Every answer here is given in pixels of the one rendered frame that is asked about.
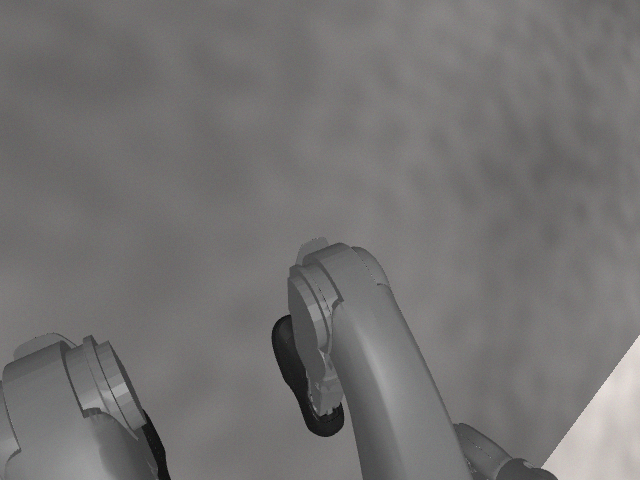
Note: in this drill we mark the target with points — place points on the right robot foot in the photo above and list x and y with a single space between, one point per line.
294 374

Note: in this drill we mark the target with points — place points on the left robot foot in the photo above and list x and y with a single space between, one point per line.
156 447

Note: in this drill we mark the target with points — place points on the right robot hand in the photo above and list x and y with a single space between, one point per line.
485 458

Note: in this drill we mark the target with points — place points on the right robot arm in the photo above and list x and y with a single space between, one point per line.
521 469

